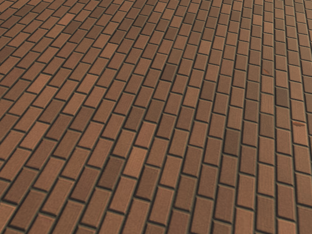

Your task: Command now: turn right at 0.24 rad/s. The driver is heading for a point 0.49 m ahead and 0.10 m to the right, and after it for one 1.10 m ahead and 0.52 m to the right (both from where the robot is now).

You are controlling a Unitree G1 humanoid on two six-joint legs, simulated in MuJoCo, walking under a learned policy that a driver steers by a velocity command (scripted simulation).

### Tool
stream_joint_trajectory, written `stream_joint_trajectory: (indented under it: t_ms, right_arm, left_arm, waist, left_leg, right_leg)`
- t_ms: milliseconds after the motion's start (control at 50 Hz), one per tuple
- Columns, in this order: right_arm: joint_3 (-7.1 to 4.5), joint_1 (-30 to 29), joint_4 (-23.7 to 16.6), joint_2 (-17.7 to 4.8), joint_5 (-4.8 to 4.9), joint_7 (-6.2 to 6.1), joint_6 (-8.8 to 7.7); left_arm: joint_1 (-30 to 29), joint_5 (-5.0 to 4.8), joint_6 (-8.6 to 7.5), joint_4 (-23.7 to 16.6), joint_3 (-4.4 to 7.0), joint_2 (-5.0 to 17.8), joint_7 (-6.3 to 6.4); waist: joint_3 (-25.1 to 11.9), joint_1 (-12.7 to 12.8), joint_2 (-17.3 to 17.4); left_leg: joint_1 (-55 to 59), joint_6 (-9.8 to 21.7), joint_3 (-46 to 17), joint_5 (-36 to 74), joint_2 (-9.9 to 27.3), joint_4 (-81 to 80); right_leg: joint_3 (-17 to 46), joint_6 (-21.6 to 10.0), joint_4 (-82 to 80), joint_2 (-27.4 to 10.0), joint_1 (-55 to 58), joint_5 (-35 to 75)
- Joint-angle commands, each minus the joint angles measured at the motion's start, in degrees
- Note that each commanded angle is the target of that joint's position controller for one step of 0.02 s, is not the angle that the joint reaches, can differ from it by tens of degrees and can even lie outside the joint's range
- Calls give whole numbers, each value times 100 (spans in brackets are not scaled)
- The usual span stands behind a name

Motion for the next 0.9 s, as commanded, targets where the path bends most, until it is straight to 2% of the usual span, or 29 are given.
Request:
stream_joint_trajectory:
  t_ms: [20,80,140,180,200,220,240,260,280,300,320,340,380,420,520,560,600,620,640,660,680,700,720,740,760,780,800,820,900]
  right_arm:
    - [-311,-24,-289,-1003,74,-77,-36]
    - [-378,41,-237,-1044,20,-76,19]
    - [-464,14,-204,-1115,1,-45,28]
    - [-519,-87,-193,-1197,14,-33,37]
    - [-535,-194,-213,-1203,46,-32,47]
    - [-551,-138,-197,-1180,44,-31,40]
    - [-473,-114,-425,-831,30,-4,47]
    - [-455,-689,-693,-880,-29,-45,103]
    - [-498,-587,-659,-1065,-90,-6,113]
    - [-533,-534,-580,-1124,-43,66,80]
    - [-578,-510,-541,-1228,-9,116,28]
    - [-592,-476,-513,-1264,-75,162,-5]
    - [-571,-324,-404,-1169,-122,230,-43]
    - [-549,-355,-405,-1089,-107,255,-73]
    - [-507,-703,-546,-1088,-94,303,-169]
    - [-442,-712,-602,-998,-97,293,-220]
    - [-402,-488,-660,-988,-38,215,-288]
    - [-388,-211,-624,-1013,-7,175,-326]
    - [-393,80,-563,-1065,31,115,-360]
    - [-391,336,-540,-1064,13,48,-397]
    - [-424,611,-539,-1223,-54,-20,-447]
    - [-453,814,-668,-1652,-88,-73,-464]
    - [-429,634,-669,-1753,43,-42,-350]
    - [-313,699,-608,-1262,138,15,-325]
    - [-191,383,-645,-902,127,45,-329]
    - [-119,130,-660,-750,52,56,-321]
    - [-99,18,-629,-762,23,46,-330]
    - [-155,12,-595,-932,8,50,-322]
    - [-358,460,-487,-1319,76,124,-194]
  left_arm:
    - [-96,-59,-62,-411,182,540,24]
    - [-252,-60,11,-542,158,434,30]
    - [-138,-86,33,-590,161,438,60]
    - [-11,-89,3,-605,155,382,62]
    - [129,-78,-38,-585,141,339,66]
    - [139,-9,-97,-616,171,508,85]
    - [174,62,-158,-730,345,1237,110]
    - [672,-1,-139,-545,537,1707,91]
    - [794,-20,-133,-521,502,1485,92]
    - [545,-47,-106,-530,433,1192,108]
    - [222,-44,-78,-598,371,994,137]
    - [122,-59,-103,-624,339,911,171]
    - [253,-51,-191,-587,345,902,145]
    - [451,-56,-285,-505,391,1003,111]
    - [659,-9,-334,-455,455,1180,97]
    - [630,30,-352,-475,475,1219,77]
    - [447,40,-351,-528,479,1256,95]
    - [296,28,-341,-580,474,1245,114]
    - [154,-9,-311,-613,462,1199,149]
    - [-26,-82,-289,-646,425,1133,192]
    - [-77,-158,-311,-690,350,926,203]
    - [315,-179,-308,-792,215,451,212]
    - [972,-137,-186,-590,288,589,283]
    - [1086,21,-81,-321,325,822,319]
    - [855,-15,-6,-205,329,828,307]
    - [649,-64,53,-177,301,754,300]
    - [491,-79,111,-170,273,702,290]
    - [431,-82,149,-133,261,711,297]
    - [-57,-73,225,-179,254,748,343]
  waist:
    - [-240,-220,964]
    - [-243,-352,1053]
    - [-283,-332,1091]
    - [-360,-195,991]
    - [-394,-51,899]
    - [-336,-12,541]
    - [-317,-129,-820]
    - [-73,238,-1204]
    - [-122,181,-534]
    - [71,61,-282]
    - [274,-57,-301]
    - [332,-64,-477]
    - [171,-47,-292]
    - [123,7,-197]
    - [224,214,-426]
    - [261,184,-398]
    - [186,15,-418]
    - [50,-96,-432]
    - [-93,-205,-404]
    - [-125,-414,-346]
    - [-348,-555,-125]
    - [-888,-363,1168]
    - [-860,-46,1703]
    - [-752,-28,1140]
    - [-479,20,846]
    - [-393,58,874]
    - [-336,80,1108]
    - [-352,78,1287]
    - [-584,-120,1081]
  left_leg:
    - [663,835,-698,2957,1485,-342]
    - [675,948,-748,2577,1596,-256]
    - [531,1006,-726,2560,1733,-97]
    - [370,873,-632,2439,1709,138]
    - [172,663,-456,2074,1589,362]
    - [-259,287,-223,1226,1355,801]
    - [-1498,-231,388,-493,573,2032]
    - [-2353,-332,45,-2337,-140,2847]
    - [-2608,-335,-431,-2120,89,3381]
    - [-2720,-333,-552,-1560,219,3437]
    - [-2787,-349,-557,-1060,281,3287]
    - [-2866,-415,-529,-719,292,3230]
    - [-2802,-538,-484,-338,240,3132]
    - [-2804,-612,-482,-191,211,2763]
    - [-2578,-674,-464,-35,145,1857]
    - [-2083,-644,-328,-134,27,1891]
    - [-1596,-552,-277,-397,-108,1696]
    - [-1218,-463,-278,-375,-145,1503]
    - [-827,-376,-290,-208,-166,1183]
    - [-359,-285,-326,290,-121,508]
    - [299,-162,-685,829,269,-104]
    - [1064,144,-2210,2240,1840,-389]
    - [913,892,-3340,4346,2444,-201]
    - [534,1192,-3195,4423,2378,-112]
    - [172,1127,-2605,4454,2032,-116]
    - [-31,934,-2157,4197,1700,-209]
    - [-109,817,-1899,4182,1471,-275]
    - [-100,795,-1742,4589,1293,-211]
    - [489,912,-1981,5013,1266,-50]
  right_leg:
    - [-4,91,331,13,-403,-367]
    - [-166,76,14,-16,-258,-578]
    - [-309,-28,-446,-32,73,-625]
    - [-438,-164,-1106,25,497,-243]
    - [-454,-259,-1827,60,868,363]
    - [81,-397,-2568,-144,1234,961]
    - [2148,-875,-2979,-1530,1751,1981]
    - [2992,-1690,-2999,-2099,1681,2626]
    - [2796,-1851,-3102,-1950,1912,1605]
    - [2512,-1705,-3312,-1604,1786,173]
    - [2340,-1458,-3554,-1271,1660,-733]
    - [2245,-1381,-3671,-1101,1745,-696]
    - [2076,-1356,-3638,-933,1899,-206]
    - [2058,-1380,-3581,-883,1964,-82]
    - [2293,-1435,-3489,-801,1667,-189]
    - [2202,-1463,-3293,-690,1212,614]
    - [2125,-1394,-2719,-685,1087,2857]
    - [2097,-1269,-2440,-685,1068,3714]
    - [2120,-1109,-2192,-645,1064,3990]
    - [2099,-875,-1867,-525,942,3864]
    - [1968,-566,-1265,-306,772,3598]
    - [1259,-248,104,184,428,1365]
    - [810,-137,701,999,-129,-1645]
    - [1002,-103,1208,676,5,-1595]
    - [1068,-66,1323,583,157,-1232]
    - [1049,-27,1147,526,271,-966]
    - [962,12,946,443,356,-713]
    - [694,62,1011,445,401,-585]
    - [255,181,1327,358,-228,-600]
